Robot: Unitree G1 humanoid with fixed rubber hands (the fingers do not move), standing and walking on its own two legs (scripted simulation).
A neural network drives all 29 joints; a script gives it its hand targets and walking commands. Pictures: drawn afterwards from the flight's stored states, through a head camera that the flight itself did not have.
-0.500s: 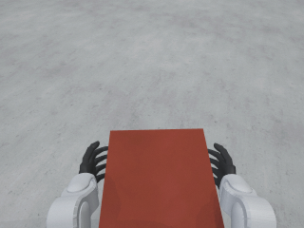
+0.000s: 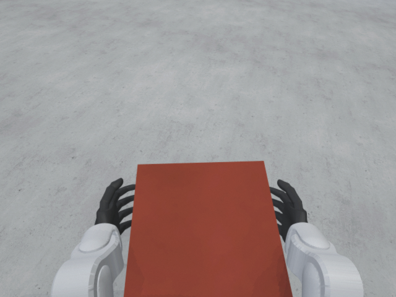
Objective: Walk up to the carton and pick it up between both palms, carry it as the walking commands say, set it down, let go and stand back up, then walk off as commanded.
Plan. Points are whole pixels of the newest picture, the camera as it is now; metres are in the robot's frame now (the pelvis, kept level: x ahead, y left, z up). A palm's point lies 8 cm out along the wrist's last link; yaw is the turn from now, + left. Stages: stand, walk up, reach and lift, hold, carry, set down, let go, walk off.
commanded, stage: carry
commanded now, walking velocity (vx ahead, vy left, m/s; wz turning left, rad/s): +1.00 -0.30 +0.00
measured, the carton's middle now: (202, 241) +0.24 +0.00 +0.03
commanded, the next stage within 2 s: none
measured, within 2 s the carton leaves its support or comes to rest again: neither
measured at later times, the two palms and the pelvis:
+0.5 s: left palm (193, 89) +0.66 +0.01 +0.10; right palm (295, 95) +0.63 -0.29 +0.10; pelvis +0.42 -0.13 +0.00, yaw -5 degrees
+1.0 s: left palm (229, 35) +1.10 -0.16 +0.09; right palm (296, 38) +1.11 -0.46 +0.09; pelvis +0.86 -0.32 +0.01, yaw +2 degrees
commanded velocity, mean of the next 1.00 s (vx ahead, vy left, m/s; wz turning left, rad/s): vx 1.00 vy -0.30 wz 0.00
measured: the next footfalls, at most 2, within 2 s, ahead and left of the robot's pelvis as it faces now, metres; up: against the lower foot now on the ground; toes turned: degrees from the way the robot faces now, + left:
left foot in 0.44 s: +0.55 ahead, -0.05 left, +0.00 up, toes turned +9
right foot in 0.88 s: +0.96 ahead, -0.42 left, +0.00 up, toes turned -12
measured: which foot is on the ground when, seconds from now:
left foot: down 0.00-0.02, up 0.04-0.42, down 0.44-0.86, up 0.88-1.00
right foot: down 0.00-0.48, up 0.50-0.86, down 0.88-1.00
